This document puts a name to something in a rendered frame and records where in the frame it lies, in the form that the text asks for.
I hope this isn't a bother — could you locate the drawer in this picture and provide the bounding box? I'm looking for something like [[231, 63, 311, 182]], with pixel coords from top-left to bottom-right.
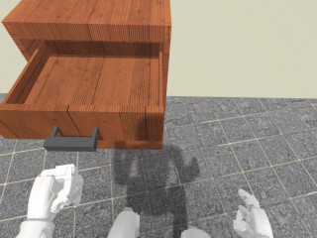
[[0, 39, 164, 141]]

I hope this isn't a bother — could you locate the cabinet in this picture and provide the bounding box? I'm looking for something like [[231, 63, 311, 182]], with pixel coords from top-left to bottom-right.
[[1, 0, 172, 150]]

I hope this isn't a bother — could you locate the handle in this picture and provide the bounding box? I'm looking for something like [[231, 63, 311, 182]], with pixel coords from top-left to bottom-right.
[[43, 126, 99, 152]]

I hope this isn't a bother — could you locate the right robot thigh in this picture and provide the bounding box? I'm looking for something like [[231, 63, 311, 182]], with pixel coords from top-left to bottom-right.
[[180, 228, 211, 238]]

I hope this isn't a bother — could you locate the robot left forearm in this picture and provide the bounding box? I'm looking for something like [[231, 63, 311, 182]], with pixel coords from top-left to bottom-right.
[[15, 218, 55, 238]]

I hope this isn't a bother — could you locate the right robot hand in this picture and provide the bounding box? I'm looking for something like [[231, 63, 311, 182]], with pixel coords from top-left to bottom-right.
[[233, 188, 273, 238]]

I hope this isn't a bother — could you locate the left robot hand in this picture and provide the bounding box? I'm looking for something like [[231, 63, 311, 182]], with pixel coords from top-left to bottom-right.
[[27, 164, 84, 222]]

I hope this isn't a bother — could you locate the robot left shin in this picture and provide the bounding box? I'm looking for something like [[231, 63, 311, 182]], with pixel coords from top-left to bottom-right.
[[123, 207, 134, 211]]

